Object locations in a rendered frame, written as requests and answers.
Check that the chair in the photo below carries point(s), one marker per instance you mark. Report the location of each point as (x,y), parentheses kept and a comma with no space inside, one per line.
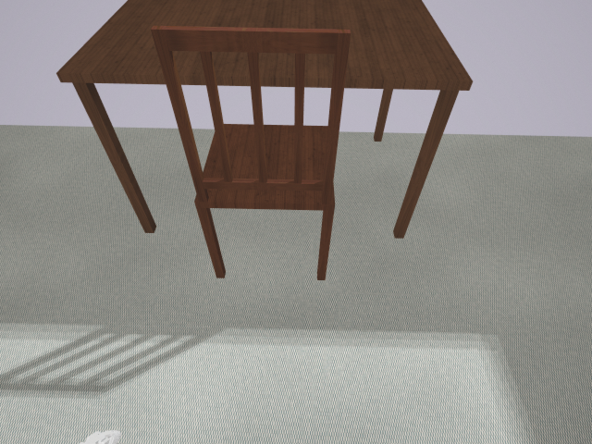
(283,167)

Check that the table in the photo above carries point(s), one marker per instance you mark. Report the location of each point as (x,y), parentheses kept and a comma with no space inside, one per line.
(394,44)

